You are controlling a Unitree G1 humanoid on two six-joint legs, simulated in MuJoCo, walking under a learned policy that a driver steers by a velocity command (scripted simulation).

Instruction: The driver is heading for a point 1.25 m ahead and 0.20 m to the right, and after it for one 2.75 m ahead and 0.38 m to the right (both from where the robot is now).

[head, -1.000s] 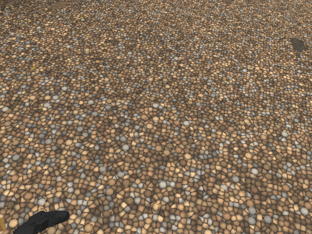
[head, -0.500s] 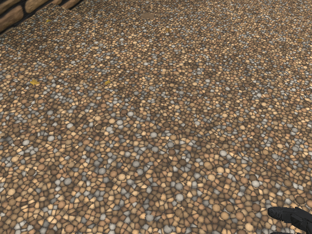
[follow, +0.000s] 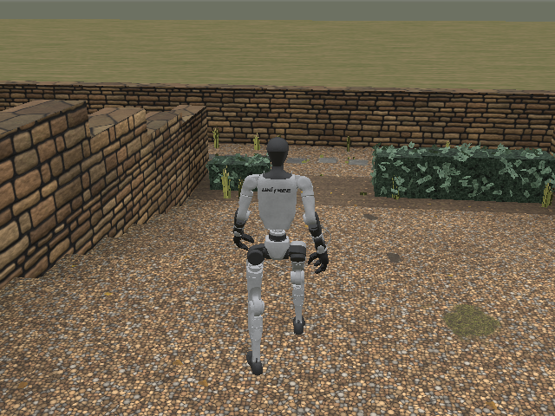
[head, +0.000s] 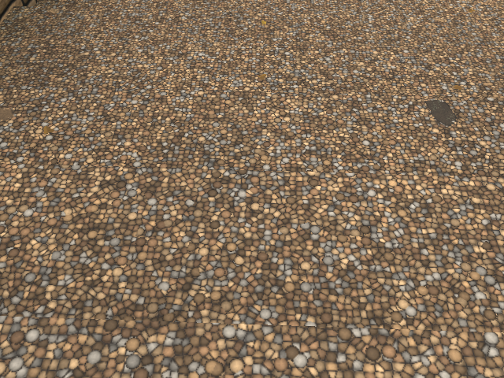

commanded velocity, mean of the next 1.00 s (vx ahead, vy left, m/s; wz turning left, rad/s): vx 0.50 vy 0.00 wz -0.30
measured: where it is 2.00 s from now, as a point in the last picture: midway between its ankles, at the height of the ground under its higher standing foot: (308, 199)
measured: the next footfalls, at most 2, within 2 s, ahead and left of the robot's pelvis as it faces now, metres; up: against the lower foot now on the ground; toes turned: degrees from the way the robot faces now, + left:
right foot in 0.06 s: +0.22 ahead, -0.13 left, +0.00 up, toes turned -4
left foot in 0.52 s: +0.50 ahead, +0.03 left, +0.00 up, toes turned -14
